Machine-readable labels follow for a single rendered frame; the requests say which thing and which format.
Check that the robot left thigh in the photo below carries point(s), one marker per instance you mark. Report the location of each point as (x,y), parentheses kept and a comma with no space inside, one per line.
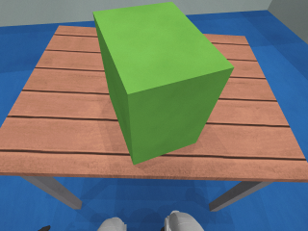
(112,224)

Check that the robot thigh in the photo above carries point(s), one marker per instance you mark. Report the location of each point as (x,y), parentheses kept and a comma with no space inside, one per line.
(179,221)
(112,224)

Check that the carton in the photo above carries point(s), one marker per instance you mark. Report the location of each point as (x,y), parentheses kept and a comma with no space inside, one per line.
(164,76)

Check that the table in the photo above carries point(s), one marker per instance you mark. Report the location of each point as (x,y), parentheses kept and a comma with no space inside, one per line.
(63,124)

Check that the robot right thigh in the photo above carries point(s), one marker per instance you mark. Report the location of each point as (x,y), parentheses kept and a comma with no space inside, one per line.
(179,221)

